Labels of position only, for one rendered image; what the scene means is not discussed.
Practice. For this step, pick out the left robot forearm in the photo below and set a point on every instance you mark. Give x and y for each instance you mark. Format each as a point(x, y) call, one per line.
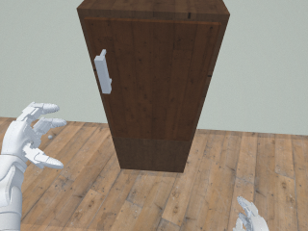
point(12, 170)

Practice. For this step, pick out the cupboard door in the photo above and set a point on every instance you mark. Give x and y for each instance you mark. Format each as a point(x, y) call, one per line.
point(158, 69)

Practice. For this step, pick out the handle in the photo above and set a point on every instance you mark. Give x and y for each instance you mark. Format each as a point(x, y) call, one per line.
point(103, 73)

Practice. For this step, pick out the robot right hand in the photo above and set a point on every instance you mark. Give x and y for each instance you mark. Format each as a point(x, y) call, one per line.
point(251, 219)

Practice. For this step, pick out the robot left hand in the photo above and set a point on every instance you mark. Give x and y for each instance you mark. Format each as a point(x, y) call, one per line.
point(20, 133)

